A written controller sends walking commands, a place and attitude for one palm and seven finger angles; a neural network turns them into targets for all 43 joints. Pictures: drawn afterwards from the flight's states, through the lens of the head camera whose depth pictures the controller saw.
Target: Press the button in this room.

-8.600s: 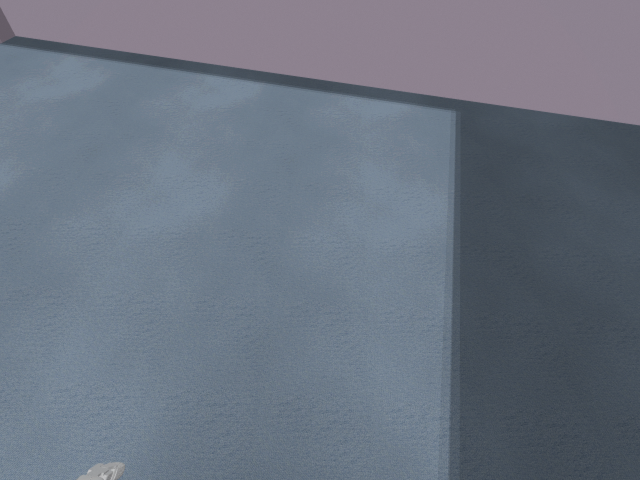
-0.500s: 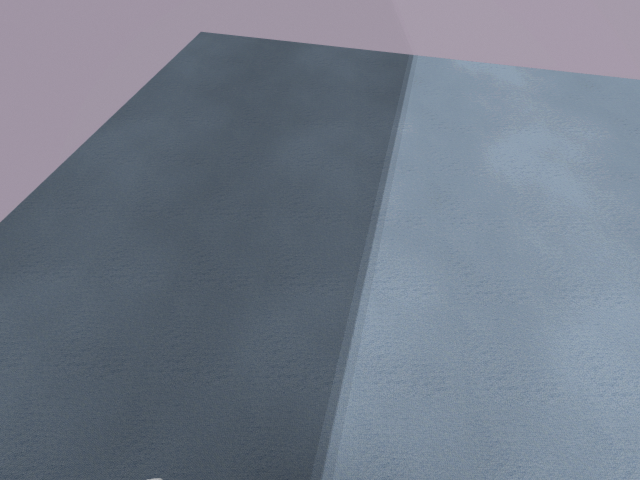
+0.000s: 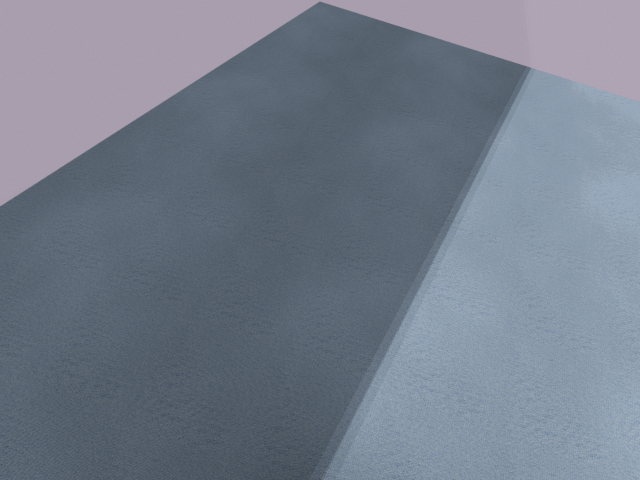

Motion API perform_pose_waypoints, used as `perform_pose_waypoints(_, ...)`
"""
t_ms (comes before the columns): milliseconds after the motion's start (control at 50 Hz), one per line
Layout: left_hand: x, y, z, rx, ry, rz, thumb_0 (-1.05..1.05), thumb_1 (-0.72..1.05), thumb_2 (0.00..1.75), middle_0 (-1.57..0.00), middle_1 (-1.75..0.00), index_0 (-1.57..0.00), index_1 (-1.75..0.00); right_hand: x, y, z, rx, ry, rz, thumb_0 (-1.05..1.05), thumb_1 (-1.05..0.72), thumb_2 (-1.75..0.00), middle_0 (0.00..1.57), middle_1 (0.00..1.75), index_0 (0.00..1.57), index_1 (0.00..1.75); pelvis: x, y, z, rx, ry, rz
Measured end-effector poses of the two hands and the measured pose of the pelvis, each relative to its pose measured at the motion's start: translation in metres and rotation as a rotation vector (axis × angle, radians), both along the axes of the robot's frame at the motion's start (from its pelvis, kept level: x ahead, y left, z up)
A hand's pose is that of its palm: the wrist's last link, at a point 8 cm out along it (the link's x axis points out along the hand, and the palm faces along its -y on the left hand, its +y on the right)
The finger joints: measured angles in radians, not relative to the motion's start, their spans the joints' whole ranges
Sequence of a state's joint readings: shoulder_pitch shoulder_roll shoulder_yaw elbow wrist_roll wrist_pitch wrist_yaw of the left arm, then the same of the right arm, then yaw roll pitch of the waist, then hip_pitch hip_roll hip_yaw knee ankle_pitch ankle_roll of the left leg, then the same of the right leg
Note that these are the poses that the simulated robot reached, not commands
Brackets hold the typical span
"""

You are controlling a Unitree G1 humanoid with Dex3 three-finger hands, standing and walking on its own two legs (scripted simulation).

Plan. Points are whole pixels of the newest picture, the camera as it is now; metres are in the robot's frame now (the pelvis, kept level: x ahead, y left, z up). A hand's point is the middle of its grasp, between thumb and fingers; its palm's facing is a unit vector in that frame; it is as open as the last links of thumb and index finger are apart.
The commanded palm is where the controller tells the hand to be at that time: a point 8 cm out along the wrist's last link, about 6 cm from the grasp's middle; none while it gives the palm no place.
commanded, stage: turn or walk to find it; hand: left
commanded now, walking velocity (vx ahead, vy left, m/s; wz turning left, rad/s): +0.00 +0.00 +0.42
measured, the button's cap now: out of the picture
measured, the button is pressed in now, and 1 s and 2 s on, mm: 0 0 0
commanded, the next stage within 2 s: stand and wait in 1.32 s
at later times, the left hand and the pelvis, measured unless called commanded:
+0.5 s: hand out of the picture +0.05 +0.18 -0.13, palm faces +0.19 -0.94 -0.28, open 7.3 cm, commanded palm none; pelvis -0.03 -0.03 +0.01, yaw +11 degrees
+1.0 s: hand out of the picture -0.13 +0.20 -0.17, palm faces +0.45 -0.86 -0.25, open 7.4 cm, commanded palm none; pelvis -0.06 -0.01 +0.01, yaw +24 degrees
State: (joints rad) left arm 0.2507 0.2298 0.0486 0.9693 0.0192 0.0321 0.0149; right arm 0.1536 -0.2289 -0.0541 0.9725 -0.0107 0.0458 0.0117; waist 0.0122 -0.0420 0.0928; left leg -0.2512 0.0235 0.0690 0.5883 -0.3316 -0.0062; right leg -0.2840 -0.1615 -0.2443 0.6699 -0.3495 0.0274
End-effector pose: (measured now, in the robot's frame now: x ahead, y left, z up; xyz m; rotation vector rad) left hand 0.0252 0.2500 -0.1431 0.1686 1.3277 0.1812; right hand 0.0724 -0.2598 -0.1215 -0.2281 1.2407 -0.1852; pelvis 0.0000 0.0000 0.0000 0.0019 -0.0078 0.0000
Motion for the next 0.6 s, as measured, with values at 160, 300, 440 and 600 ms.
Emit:
perform_pose_waypoints(160,-0.012,0.030,0.013,0.018,-0.001,0.064,0.01,0.91,0.90,-0.20,-0.30,-0.20,-0.30,0.019,0.033,0.018,0.005,-0.065,0.079,0.00,-0.91,-0.90,0.20,0.30,0.20,0.30,-0.007,0.013,0.014,-0.017,-0.009,0.047)
perform_pose_waypoints(300,0.005,0.024,0.029,0.044,-0.099,0.077,0.00,0.91,0.90,-0.20,-0.30,-0.20,-0.30,0.010,0.035,0.011,0.048,-0.049,0.100,0.00,-0.90,-0.90,0.20,0.30,0.21,0.30,-0.014,0.006,0.017,-0.009,-0.005,0.098)
perform_pose_waypoints(440,0.016,-0.008,0.038,0.080,-0.200,0.081,0.00,0.91,0.90,-0.20,-0.30,-0.20,-0.30,-0.009,0.005,-0.016,0.089,0.009,0.104,0.00,-0.90,-0.90,0.20,0.30,0.21,0.30,-0.021,-0.022,0.006,0.018,0.000,0.159)
perform_pose_waypoints(600,-0.030,-0.039,0.046,0.078,-0.163,0.169,0.00,0.91,0.90,-0.20,-0.30,-0.21,-0.30,-0.016,-0.023,-0.015,0.078,0.090,0.160,0.01,-0.91,-0.90,0.20,0.30,0.20,0.30,-0.029,-0.039,0.014,0.031,-0.015,0.252)
